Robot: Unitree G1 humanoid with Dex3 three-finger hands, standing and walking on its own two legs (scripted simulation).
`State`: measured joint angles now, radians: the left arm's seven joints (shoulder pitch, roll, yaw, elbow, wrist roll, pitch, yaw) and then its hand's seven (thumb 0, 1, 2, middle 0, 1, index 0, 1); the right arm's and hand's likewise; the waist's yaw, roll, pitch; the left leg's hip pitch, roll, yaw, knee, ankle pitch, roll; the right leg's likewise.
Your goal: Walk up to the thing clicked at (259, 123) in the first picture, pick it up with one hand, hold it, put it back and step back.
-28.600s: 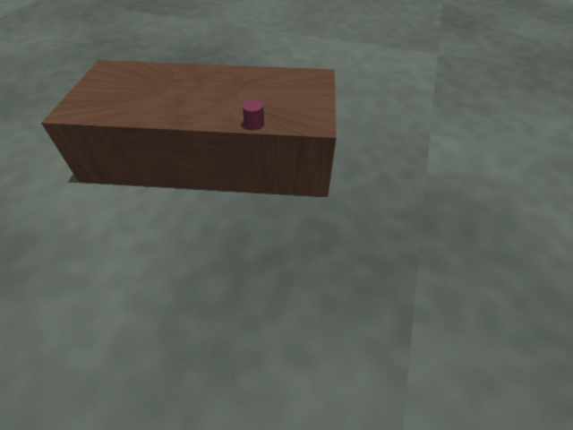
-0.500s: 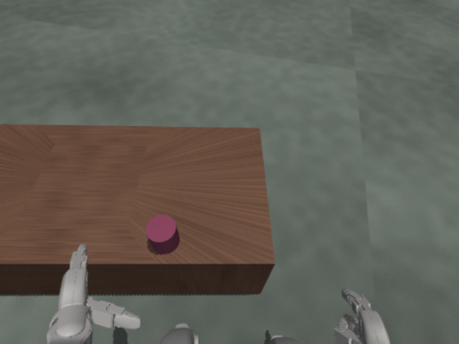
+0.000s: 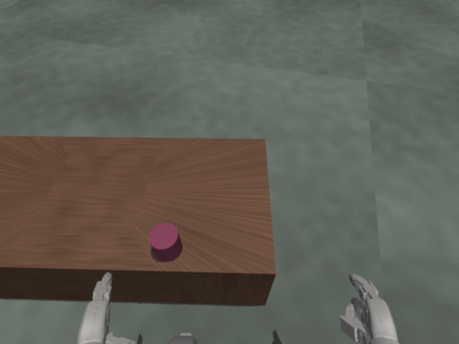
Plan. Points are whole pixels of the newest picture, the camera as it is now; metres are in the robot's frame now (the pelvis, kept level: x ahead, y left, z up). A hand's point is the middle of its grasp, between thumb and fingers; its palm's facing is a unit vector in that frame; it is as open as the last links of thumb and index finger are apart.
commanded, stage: home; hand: left
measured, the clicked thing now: (166, 242) +0.45 +0.20 -0.32
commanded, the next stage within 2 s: stand in 1.72 s
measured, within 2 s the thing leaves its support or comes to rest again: neither
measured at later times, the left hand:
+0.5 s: hand (122, 329) +0.17 +0.20 -0.06, palm faces +0.10 -0.95 -0.29, open 17.6 cm
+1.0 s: hand (120, 330) +0.16 +0.20 -0.06, palm faces +0.10 -0.95 -0.29, open 17.6 cm
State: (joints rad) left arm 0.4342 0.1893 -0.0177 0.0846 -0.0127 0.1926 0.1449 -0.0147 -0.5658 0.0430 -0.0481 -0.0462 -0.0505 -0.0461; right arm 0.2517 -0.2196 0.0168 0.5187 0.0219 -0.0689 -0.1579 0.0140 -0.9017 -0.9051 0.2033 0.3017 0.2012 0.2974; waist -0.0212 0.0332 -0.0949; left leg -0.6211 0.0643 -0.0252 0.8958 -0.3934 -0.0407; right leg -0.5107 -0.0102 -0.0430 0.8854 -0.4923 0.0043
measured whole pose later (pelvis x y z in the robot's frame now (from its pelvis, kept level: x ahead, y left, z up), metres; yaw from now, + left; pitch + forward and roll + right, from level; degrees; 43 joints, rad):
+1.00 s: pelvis +0.00 +0.02 +0.00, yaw -1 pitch +7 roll -2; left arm 0.45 0.20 -0.01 0.04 -0.01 0.24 0.14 -0.01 -0.58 0.04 -0.05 -0.05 -0.05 -0.05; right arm 0.27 -0.20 0.03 0.53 0.01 -0.12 -0.17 0.02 -0.90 -0.91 0.20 0.30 0.20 0.30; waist -0.02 0.03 -0.09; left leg -0.64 0.06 -0.01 0.92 -0.40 -0.02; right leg -0.52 -0.02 -0.03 0.88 -0.48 0.02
